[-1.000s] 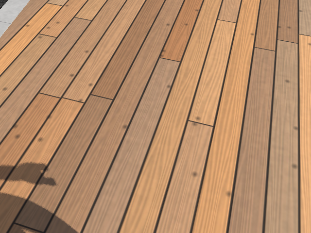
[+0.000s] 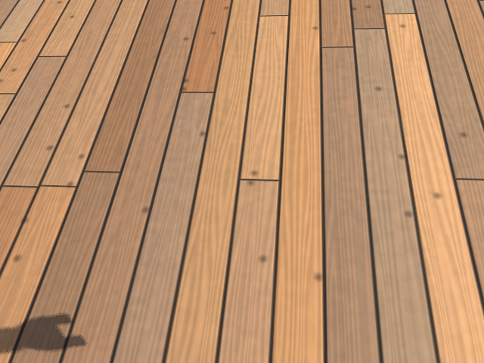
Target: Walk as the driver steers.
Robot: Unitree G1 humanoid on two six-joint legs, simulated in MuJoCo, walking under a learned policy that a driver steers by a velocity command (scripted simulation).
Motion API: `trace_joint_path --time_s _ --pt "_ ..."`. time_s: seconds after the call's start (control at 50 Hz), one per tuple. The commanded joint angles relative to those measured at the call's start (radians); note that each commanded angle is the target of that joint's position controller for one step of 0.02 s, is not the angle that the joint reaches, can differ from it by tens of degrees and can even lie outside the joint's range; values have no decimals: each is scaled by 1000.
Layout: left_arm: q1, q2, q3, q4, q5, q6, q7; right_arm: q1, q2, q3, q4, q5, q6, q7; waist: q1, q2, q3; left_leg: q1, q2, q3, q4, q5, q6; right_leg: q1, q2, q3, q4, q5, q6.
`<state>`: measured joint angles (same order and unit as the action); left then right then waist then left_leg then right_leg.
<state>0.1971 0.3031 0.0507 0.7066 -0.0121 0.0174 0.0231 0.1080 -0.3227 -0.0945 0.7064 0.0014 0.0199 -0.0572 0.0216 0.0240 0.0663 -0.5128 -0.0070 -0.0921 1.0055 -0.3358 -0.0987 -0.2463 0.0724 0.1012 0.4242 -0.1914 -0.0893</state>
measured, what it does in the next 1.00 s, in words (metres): walks ahead: left foot, then right foot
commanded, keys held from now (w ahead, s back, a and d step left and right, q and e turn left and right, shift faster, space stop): e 0.12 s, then w+e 0.10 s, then w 0.16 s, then w+q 0.62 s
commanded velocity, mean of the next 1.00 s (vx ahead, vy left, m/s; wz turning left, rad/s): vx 0.32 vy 0.00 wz -0.02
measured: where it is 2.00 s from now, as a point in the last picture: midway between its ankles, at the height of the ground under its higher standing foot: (243, 213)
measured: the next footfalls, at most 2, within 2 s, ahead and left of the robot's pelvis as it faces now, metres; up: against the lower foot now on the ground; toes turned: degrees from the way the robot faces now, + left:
left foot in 0.28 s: +0.10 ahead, +0.15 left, +0.00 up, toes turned -16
right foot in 0.66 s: +0.26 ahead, -0.16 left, +0.00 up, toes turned -6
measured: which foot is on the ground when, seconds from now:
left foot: up 0.00-0.26, down 0.28-0.68, up 0.70-1.00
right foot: down 0.00-0.28, up 0.30-0.64, down 0.66-1.00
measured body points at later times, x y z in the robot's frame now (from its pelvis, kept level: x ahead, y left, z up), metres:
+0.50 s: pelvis +0.09 +0.03 +0.00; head +0.11 +0.04 +0.45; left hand +0.31 +0.25 -0.10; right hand +0.07 -0.26 -0.11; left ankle +0.06 +0.16 -0.75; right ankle +0.11 -0.13 -0.69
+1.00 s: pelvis +0.31 -0.06 -0.01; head +0.34 -0.06 +0.44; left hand +0.33 +0.23 -0.12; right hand +0.51 -0.31 -0.09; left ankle +0.45 +0.10 -0.69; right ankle +0.22 -0.16 -0.75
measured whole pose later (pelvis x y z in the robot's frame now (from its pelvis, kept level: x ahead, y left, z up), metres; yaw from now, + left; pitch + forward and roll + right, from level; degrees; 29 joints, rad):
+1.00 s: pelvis +0.31 -0.06 -0.01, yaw +3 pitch +1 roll -2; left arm 0.35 0.28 0.07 0.81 0.00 -0.09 0.00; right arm 0.16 -0.31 -0.06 0.67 0.02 -0.04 0.02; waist 0.08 0.05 0.03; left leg -0.69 0.10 -0.05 0.86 -0.06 -0.01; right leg 0.03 0.03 -0.16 0.22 -0.27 -0.03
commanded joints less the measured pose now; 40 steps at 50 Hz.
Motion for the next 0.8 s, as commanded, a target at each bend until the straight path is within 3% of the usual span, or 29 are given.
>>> trace_joint_path --time_s 0.02,0.12,0.16,0.2,0.26,0.28,0.3,0.32,0.34,0.36,0.38,0.44,0.5,0.52,0.56,0.62,0.66,0.68,0.7,0.72,0.74,0.76,0.8 --pt "-7 188 53 -72 0 -2 12 -37 -71 -16 -70 1 -21 1 8 -142 -109 -83 3 -26 -103 19 -16 177 -238 300 -102 161 -134" --pt "-24 197 60 -91 3 9 7 -45 -76 -14 -71 5 -43 17 18 -159 -106 5 -17 -36 -233 -9 -9 128 -224 378 -74 150 -144" --pt "-21 193 60 -97 -2 11 3 -41 -82 -14 -71 12 -54 27 23 -160 -128 52 -24 -29 -293 -11 6 117 -211 417 -89 -29 -148" --pt "-25 186 57 -99 -7 11 -1 -49 -83 -13 -77 20 -69 37 23 -179 -104 109 -33 -15 -373 -25 29 72 -193 461 -109 -223 -148" --pt "-50 151 41 -103 -9 10 0 50 -73 -14 -40 25 -98 51 -42 -165 -94 338 -21 25 -631 122 80 -29 -134 440 -56 -323 -101" --pt "-26 101 24 -99 -2 2 1 93 -93 -18 -28 14 -104 49 -52 -106 -125 480 61 -35 -661 128 114 -118 -90 380 43 -386 -52" --pt "15 17 -4 -90 13 -7 -3 174 -121 -15 -21 -8 -107 46 -53 66 -185 600 242 -249 -719 -8 181 -211 22 208 336 -431 12" --pt "-33 86 18 -147 -14 -23 0 219 -218 -40 7 -36 -111 60 -50 226 -67 547 369 -569 -810 -224 321 -459 77 114 471 -460 33" --pt "-39 156 36 -127 -12 -34 4 171 -158 -28 -3 -15 -119 64 -44 143 18 507 378 -561 -825 -347 347 -526 -11 122 576 -377 52" --pt "-36 170 43 -108 -8 -38 0 153 -107 -12 -5 3 -120 57 -43 121 45 506 326 -472 -831 -325 317 -544 -28 109 600 -293 67" --pt "-25 151 41 -92 -1 -41 -5 156 -98 -6 -6 8 -119 53 -43 109 30 529 286 -404 -832 -275 292 -545 -42 85 611 -241 81" --pt "-103 91 24 -117 11 -77 -28 206 -97 5 14 10 -114 46 -71 100 28 504 226 -282 -862 -47 295 -520 -102 -31 548 -90 112" --pt "-193 32 1 -147 9 -104 -41 237 -115 3 18 18 -100 43 -104 112 23 435 172 -186 -858 128 294 -392 -91 -89 329 -24 136" --pt "-212 24 -3 -153 6 -111 -46 247 -129 0 20 19 -95 42 -109 117 20 405 164 -166 -850 163 291 -329 -77 -100 254 -11 141" --pt "-224 43 4 -155 -3 -119 -56 281 -155 -5 25 22 -88 46 -109 127 8 369 177 -172 -831 200 293 -221 -49 -114 171 13 144" --pt "-147 93 27 -140 -18 -125 -57 273 -160 -5 22 35 -80 46 -39 138 -19 340 213 -217 -782 224 260 -44 -52 -85 64 83 112" --pt "21 146 57 -101 -14 -123 -36 264 -114 9 15 26 -83 47 57 106 -111 261 143 -160 -584 345 201 231 -81 -69 11 76 64" --pt "195 211 74 -85 5 -119 -21 246 -36 36 -16 0 -87 49 136 -16 -264 115 72 -101 -281 175 155 484 -273 118 15 -13 -1" --pt "260 284 89 -58 24 -106 -30 341 34 55 -56 31 -97 38 87 -348 -383 -135 -32 -14 19 -232 113 627 -491 546 -117 -310 -125" --pt "217 185 64 -57 24 -109 -37 327 -76 26 -29 56 -96 34 87 -255 -271 -220 20 -70 174 -213 108 523 -473 588 -178 -431 -130" --pt "161 131 48 -57 14 -110 -35 265 -110 13 -34 57 -92 39 72 -206 -152 -262 56 -57 208 -123 118 425 -445 435 -176 -350 -105" --pt "113 101 38 -58 16 -111 -35 246 -96 14 -24 46 -87 41 49 -148 -103 -233 86 -43 198 -48 116 345 -395 315 -189 -209 -90" --pt "59 65 30 -46 28 -115 -33 222 -65 13 -25 35 -77 51 13 -145 -47 -185 123 -34 158 43 112 235 -333 151 -233 -22 -74"
Keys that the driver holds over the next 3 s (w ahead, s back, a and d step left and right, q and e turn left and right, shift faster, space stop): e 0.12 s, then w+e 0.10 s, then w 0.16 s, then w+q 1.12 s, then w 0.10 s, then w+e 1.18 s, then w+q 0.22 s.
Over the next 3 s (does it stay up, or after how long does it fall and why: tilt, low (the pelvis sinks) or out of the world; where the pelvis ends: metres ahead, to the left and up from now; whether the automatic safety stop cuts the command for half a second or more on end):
stays up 1.39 0.10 0.00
